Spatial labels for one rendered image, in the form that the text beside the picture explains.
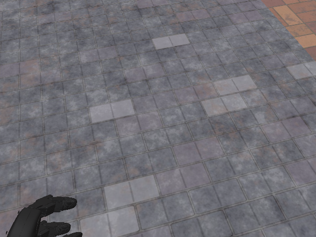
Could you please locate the left robot hand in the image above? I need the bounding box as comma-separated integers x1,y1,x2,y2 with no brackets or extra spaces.
6,195,83,237

